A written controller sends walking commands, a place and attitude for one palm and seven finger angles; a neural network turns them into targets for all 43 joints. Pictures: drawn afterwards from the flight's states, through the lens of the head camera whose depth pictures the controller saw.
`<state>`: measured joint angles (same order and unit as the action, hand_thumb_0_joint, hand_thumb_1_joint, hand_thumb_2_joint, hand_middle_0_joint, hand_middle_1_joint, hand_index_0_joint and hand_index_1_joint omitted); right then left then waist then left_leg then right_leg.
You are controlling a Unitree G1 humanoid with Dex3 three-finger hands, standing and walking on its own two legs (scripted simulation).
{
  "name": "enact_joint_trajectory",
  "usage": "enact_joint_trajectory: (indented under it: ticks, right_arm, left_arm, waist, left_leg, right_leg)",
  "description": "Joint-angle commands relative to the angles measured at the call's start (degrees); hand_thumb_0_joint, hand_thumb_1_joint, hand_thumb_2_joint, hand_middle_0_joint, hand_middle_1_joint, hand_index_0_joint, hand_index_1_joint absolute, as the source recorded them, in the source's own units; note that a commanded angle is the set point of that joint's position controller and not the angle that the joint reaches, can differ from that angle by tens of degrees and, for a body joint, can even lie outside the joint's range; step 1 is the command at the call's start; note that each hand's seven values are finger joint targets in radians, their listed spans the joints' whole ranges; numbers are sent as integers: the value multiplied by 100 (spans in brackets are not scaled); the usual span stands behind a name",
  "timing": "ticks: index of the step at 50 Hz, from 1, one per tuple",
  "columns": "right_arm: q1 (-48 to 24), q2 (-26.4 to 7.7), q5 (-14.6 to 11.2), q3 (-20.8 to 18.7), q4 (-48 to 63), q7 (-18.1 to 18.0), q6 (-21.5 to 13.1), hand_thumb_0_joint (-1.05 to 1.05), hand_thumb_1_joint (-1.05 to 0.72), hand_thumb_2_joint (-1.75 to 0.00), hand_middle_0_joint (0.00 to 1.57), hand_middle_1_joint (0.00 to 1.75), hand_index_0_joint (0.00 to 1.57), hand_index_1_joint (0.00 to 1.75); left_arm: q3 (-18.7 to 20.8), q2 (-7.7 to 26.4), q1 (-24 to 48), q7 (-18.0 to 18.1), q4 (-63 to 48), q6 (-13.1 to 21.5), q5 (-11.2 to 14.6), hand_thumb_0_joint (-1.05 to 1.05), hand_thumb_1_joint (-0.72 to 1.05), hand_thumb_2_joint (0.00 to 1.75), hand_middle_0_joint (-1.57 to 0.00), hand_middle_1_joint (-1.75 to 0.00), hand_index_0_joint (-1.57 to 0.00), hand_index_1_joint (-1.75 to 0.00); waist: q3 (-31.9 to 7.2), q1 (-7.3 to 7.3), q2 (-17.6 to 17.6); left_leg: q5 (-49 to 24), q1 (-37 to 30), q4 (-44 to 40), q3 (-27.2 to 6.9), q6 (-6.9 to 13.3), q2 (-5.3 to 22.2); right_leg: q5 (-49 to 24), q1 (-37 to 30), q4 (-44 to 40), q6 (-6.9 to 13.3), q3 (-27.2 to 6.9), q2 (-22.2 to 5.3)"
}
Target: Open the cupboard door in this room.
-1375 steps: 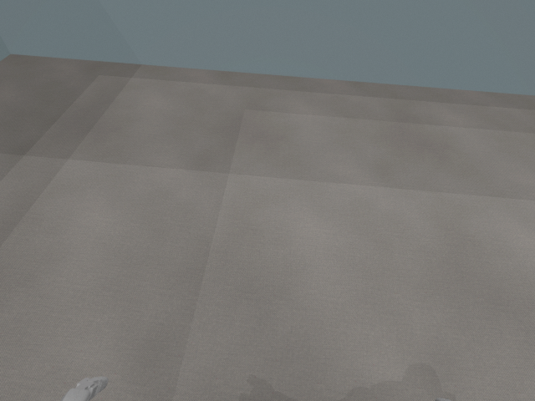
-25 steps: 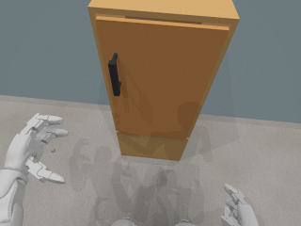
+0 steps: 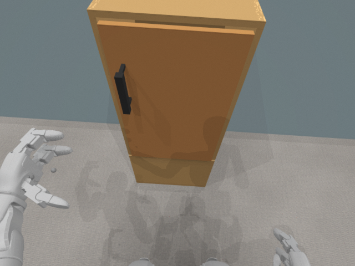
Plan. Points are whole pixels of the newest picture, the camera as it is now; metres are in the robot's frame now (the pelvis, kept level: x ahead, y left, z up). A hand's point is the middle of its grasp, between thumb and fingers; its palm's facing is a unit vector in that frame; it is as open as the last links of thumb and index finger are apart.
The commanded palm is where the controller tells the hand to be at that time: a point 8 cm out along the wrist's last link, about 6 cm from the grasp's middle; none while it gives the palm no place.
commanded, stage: raise the hand with hooked fingers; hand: left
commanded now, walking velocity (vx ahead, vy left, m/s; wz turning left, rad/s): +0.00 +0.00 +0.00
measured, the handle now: (124, 90) +0.55 +0.17 +0.05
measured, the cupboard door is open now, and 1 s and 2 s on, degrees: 0 0 0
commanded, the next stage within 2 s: move the hooked fingers beside the handle in 0.14 s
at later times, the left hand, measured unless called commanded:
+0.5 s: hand (63, 157) +0.32 +0.26 +0.06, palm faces -0.02 -1.00 -0.02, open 14.0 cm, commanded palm +0.30 +0.31 +0.06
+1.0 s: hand (80, 130) +0.40 +0.25 +0.06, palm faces -0.03 -1.00 -0.01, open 14.0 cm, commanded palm +0.37 +0.30 +0.06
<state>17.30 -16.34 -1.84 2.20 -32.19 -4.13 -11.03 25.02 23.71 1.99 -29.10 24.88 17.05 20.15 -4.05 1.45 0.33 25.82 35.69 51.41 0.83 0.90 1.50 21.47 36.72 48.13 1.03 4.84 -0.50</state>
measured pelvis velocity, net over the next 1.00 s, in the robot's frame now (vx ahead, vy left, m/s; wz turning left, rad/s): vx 0.00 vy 0.00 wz -0.01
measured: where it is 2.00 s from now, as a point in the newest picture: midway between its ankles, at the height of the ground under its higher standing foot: outside the picture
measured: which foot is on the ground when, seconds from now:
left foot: down 0.00-1.00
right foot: down 0.00-1.00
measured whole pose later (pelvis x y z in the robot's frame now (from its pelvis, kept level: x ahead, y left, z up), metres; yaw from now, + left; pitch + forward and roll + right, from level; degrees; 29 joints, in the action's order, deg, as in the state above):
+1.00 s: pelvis +0.00 +0.00 -0.01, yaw -1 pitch +14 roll -2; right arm 19.0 -16.3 -1.5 2.3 -34.4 -3.9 -5.7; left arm 24.5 27.5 26.5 -27.4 47.3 18.7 14.1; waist -4.6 4.3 0.1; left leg 26.4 41.7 53.6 1.3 1.0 1.7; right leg 21.7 42.9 50.2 0.9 4.3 -0.3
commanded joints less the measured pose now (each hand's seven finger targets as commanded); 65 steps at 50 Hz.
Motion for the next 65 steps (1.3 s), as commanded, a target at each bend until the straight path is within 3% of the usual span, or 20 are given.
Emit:
enact_joint_trajectory:
  ticks: [1, 2, 6, 9, 12, 17, 20, 22, 25, 31, 33, 38, 39, 41, 43, 46, 52, 56, 62, 65]
  right_arm:
    - [-171, -791, -36, -322, 775, -85, -296, 0, -90, -90, 20, 30, 20, 30]
    - [-168, -784, -45, -331, 763, -94, -299, 0, -90, -90, 20, 30, 20, 30]
    - [-189, -778, -40, -299, 719, -106, -314, 0, -90, -90, 20, 30, 20, 30]
    - [-206, -789, -56, -305, 730, -116, -309, 0, -90, -90, 20, 30, 20, 30]
    - [-215, -784, -48, -304, 744, -109, -319, 0, -90, -90, 20, 30, 20, 30]
    - [-133, -794, -29, -283, 613, -149, -316, 0, -90, -90, 20, 30, 20, 30]
    - [-107, -812, -29, -275, 519, -187, -302, 0, -90, -90, 20, 30, 20, 30]
    - [-69, -789, -35, -301, 526, -172, -301, 0, -90, -90, 20, 30, 20, 30]
    - [23, -812, -9, -320, 535, -127, -269, 0, -90, -90, 20, 30, 20, 30]
    - [37, -827, -4, -290, 588, -74, -27, 0, -90, -90, 20, 30, 20, 30]
    - [65, -810, -21, -297, 588, -68, 34, 0, -90, -90, 20, 30, 20, 30]
    - [268, -824, -6, -353, 530, -41, 104, 0, -90, -90, 20, 30, 20, 30]
    - [288, -830, -11, -349, 484, -45, 121, 0, -90, -90, 20, 30, 20, 30]
    - [368, -897, -16, -363, 363, -78, 179, 0, -90, -90, 20, 30, 20, 30]
    - [389, -915, -24, -356, 353, -85, 237, 0, -90, -90, 20, 30, 20, 30]
    - [467, -897, 4, -355, 331, -65, 310, 0, -90, -90, 20, 30, 20, 30]
    - [621, -879, 31, -383, 332, 27, 449, 0, -90, -90, 20, 30, 20, 30]
    - [719, -918, 37, -412, 341, 67, 566, 0, -90, -90, 20, 30, 20, 30]
    - [790, -951, 34, -384, 262, 51, 752, 0, -90, -90, 20, 30, 20, 30]
    - [821, -908, 62, -373, 227, 47, 769, 0, -90, -90, 20, 30, 20, 30]
  left_arm:
    - [523, 1550, 1121, -64, -1189, 389, 159, 0, -50, 30, -30, -120, -30, -120]
    - [544, 1532, 1080, -75, -1110, 382, 191, 0, -50, 30, -30, -120, -30, -120]
    - [534, 1543, 1193, -99, -1024, 359, 191, 0, -50, 30, -30, -120, -30, -120]
    - [479, 1414, 1089, -111, -756, 293, 213, 0, -50, 30, -30, -120, -30, -120]
    - [491, 1489, 1193, -154, -897, 338, 195, 0, -50, 30, -30, -120, -30, -120]
    - [378, 1487, 1943, -84, -711, 411, 116, 0, -50, 30, -30, -120, -30, -120]
    - [191, 1460, 2606, -62, -551, 431, 23, 0, -50, 30, -30, -120, -30, -120]
    - [156, 1438, 2508, -43, -533, 447, -51, 0, -50, 30, -30, -120, -30, -120]
    - [127, 1439, 2352, 29, -485, 389, -99, 0, -50, 30, -30, -120, -30, -120]
    - [660, 1901, 2573, 225, 154, 290, -139, 0, -50, 30, -30, -120, -30, -120]
    - [530, 1825, 2795, 254, 245, 333, -223, 0, -50, 30, -30, -120, -30, -120]
    - [210, 1624, 3289, 162, 185, 568, -295, 0, -50, 30, -30, -120, -30, -120]
    - [69, 1503, 3482, 137, 299, 569, -292, 0, -50, 30, -30, -120, -30, -120]
    - [243, 1773, 3944, 87, 620, 570, -271, 0, -50, 30, -30, -120, -30, -120]
    - [369, 1889, 3852, 75, 1022, 524, -293, 0, -50, 30, -30, -120, -30, -120]
    - [390, 2108, 4362, 120, 1010, 556, -459, 0, -50, 30, -30, -120, -30, -120]
    - [244, 1887, 4493, 292, 1257, 666, -526, 0, -50, 30, -30, -120, -30, -120]
    - [445, 2080, 4381, 354, 1484, 631, -573, 0, -50, 30, -30, -120, -30, -120]
    - [459, 2357, 5226, 418, 2000, 644, -757, 0, -50, 30, -30, -120, -30, -120]
    - [186, 2205, 6007, 427, 1809, 885, -826, 0, -50, 30, -30, -120, -30, -120]
  waist:
    - [-1529, -77, 527]
    - [-1469, -65, 372]
    - [-1383, -73, 586]
    - [-1238, -42, 174]
    - [-1413, -75, 394]
    - [-1334, 75, 322]
    - [-1273, 154, 551]
    - [-1636, 59, 699]
    - [-1969, 5, 529]
    - [-1676, -69, 227]
    - [-1533, 5, 415]
    - [-1990, 121, 633]
    - [-1955, 217, 526]
    - [-1908, 298, 219]
    - [-1814, 230, 190]
    - [-2115, 187, 702]
    - [-2319, 234, 554]
    - [-2409, 191, 417]
    - [-1996, 405, 331]
    - [-2248, 521, 805]
  left_leg:
    - [-1581, -479, -795, -170, 32, -169]
    - [-1564, -458, -804, -176, 33, -162]
    - [-1543, -468, -814, -183, 18, -164]
    - [-1315, -274, -805, -172, 37, -170]
    - [-1446, -403, -803, -174, 31, -173]
    - [-1483, -406, -739, -221, 18, -154]
    - [-1302, -420, -722, -239, 11, -152]
    - [-1531, -635, -754, -272, -7, -154]
    - [-2021, -737, -703, -289, -14, -131]
    - [-1658, -150, -758, -165, -13, -160]
    - [-1618, -145, -757, -133, -7, -147]
    - [-1925, -479, -654, -177, -8, -107]
    - [-1785, -467, -643, -180, 3, -104]
    - [-1611, -274, -580, -191, 28, -96]
    - [-1472, -69, -599, -167, 32, -120]
    - [-1794, -281, -535, -177, 15, -118]
    - [-2300, -427, -443, -228, -8, -57]
    - [-2473, -340, -429, -215, -7, -37]
    - [-1743, 133, -409, -140, 63, -54]
    - [-1877, -187, -290, -194, 59, -48]
  right_leg:
    - [-1104, -1140, -569, 53, -338, 134]
    - [-1101, -1137, -594, 38, -329, 136]
    - [-1072, -1050, -586, 56, -316, 130]
    - [-859, -1013, -668, 15, -354, 112]
    - [-1001, -1084, -609, 35, -354, 107]
    - [-1045, -853, -537, 33, -316, 139]
    - [-838, -640, -524, 57, -329, 124]
    - [-997, -748, -468, 70, -299, 107]
    - [-1420, -906, -373, 66, -265, 120]
    - [-1312, -1135, -412, 36, -344, 106]
    - [-1284, -958, -420, 34, -355, 109]
    - [-1473, -841, -323, 47, -347, 160]
    - [-1372, -739, -350, 29, -341, 162]
    - [-1303, -733, -353, 15, -382, 173]
    - [-1208, -786, -374, 17, -414, 140]
    - [-1400, -695, -236, 60, -396, 147]
    - [-1704, -590, -137, 41, -332, 194]
    - [-1852, -685, -106, 33, -322, 198]
    - [-1491, -469, -166, 10, -391, 192]
    - [-1440, -195, -78, 46, -407, 210]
